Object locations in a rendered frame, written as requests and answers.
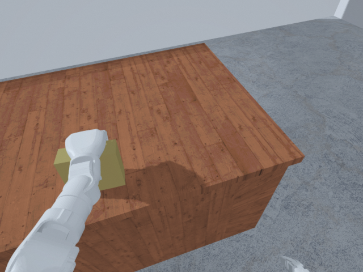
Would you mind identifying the robot left forearm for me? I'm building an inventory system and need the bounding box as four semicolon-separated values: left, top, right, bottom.
5;153;101;272

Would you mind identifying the sponge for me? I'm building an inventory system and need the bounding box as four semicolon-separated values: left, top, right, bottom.
53;139;125;190

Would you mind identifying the robot left upper arm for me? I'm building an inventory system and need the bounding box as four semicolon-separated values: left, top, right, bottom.
10;232;79;272

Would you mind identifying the right robot hand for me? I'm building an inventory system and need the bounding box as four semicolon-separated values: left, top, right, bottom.
280;256;309;272

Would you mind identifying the table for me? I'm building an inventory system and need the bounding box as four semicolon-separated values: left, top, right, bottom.
0;43;305;272

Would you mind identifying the left robot hand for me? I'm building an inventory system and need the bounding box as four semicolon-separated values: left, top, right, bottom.
65;129;108;180

